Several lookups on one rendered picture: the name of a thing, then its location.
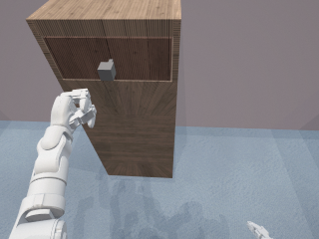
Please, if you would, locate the handle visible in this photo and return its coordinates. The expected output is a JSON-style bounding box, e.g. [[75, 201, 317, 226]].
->
[[98, 59, 117, 81]]

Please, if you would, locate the right robot hand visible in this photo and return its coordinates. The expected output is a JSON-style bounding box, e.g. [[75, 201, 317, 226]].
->
[[246, 221, 273, 239]]

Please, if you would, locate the left robot forearm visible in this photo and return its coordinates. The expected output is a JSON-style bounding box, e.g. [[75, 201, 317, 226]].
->
[[8, 125, 74, 239]]

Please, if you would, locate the left robot upper arm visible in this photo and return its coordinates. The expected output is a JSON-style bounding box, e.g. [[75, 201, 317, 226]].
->
[[11, 218, 68, 239]]

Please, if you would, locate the left robot hand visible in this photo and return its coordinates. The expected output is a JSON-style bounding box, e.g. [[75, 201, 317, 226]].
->
[[50, 89, 97, 134]]

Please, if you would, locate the cabinet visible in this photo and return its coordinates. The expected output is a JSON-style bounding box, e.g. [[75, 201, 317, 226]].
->
[[25, 0, 181, 178]]

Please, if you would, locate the drawer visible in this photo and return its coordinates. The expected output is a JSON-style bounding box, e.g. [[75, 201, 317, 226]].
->
[[43, 36, 172, 81]]

